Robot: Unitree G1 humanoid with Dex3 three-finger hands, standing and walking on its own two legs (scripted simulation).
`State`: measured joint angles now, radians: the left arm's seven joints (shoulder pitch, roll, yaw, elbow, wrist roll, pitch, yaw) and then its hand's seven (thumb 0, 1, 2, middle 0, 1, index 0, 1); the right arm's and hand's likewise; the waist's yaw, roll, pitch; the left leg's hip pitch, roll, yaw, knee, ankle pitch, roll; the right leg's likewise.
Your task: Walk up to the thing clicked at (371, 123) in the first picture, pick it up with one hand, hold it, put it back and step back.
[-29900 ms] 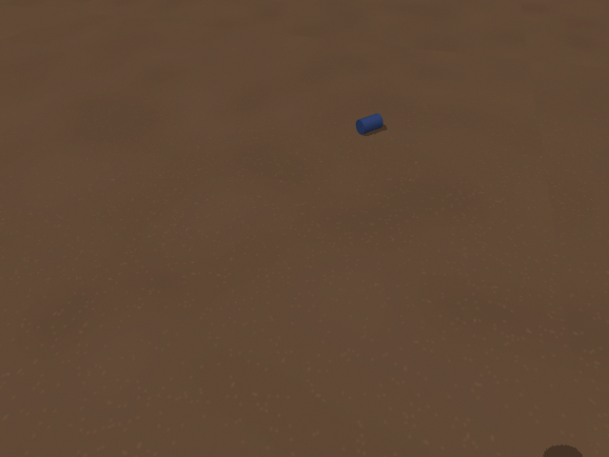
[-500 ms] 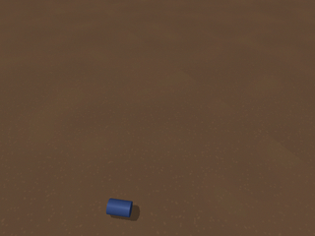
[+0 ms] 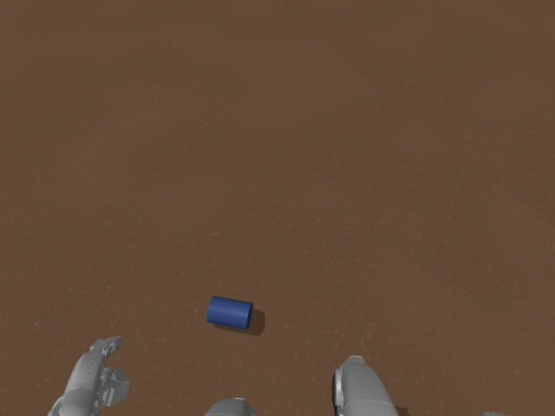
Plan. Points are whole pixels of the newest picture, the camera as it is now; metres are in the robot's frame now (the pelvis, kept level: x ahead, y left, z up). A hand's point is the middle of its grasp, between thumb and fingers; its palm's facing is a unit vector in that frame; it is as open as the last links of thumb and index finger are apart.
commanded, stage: walk up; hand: left
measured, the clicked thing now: (230, 312) +0.47 +0.20 -0.68
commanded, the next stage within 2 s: none
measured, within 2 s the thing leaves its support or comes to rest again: neither
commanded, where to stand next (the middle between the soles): +0.12 +0.01 m, yaw -8 degrees
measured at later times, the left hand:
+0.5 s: hand out of the picture +0.10 +0.23 -0.09, palm faces -0.10 -0.90 -0.43, open 7.4 cm
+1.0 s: hand (130, 400) +0.16 +0.25 -0.13, palm faces -0.14 -0.90 -0.41, open 7.4 cm
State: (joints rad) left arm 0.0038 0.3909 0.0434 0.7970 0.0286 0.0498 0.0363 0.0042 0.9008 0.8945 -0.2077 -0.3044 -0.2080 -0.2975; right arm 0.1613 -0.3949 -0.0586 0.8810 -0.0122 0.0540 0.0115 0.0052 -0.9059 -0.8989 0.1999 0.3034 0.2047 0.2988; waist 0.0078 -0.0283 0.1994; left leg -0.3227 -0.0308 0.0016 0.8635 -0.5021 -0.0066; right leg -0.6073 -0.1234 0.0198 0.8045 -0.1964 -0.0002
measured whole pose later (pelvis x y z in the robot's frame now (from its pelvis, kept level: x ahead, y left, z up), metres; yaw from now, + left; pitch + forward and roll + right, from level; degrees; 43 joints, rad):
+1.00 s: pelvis +0.02 -0.01 +0.02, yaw -6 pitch -2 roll +0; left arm 0.14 0.41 0.05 0.84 0.01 0.03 0.02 0.00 0.91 0.89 -0.20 -0.30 -0.20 -0.30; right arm 0.15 -0.37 -0.04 0.81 -0.02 0.00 0.00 0.01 -0.90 -0.90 0.20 0.30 0.21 0.30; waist -0.01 -0.02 0.18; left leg -0.47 0.00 0.00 0.75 -0.26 0.02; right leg -0.41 0.02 0.07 1.05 -0.58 -0.02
